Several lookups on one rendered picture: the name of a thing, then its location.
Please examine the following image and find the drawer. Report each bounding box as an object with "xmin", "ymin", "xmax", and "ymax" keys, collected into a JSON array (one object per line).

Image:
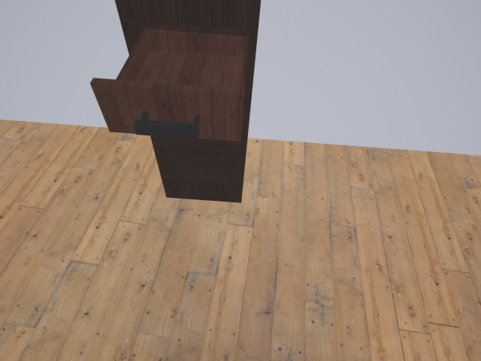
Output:
[{"xmin": 90, "ymin": 29, "xmax": 249, "ymax": 141}]

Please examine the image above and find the handle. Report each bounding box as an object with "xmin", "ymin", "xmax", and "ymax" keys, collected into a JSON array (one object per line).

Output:
[{"xmin": 134, "ymin": 111, "xmax": 200, "ymax": 139}]

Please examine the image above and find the cabinet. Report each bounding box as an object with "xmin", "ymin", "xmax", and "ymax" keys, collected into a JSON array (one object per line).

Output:
[{"xmin": 115, "ymin": 0, "xmax": 261, "ymax": 203}]

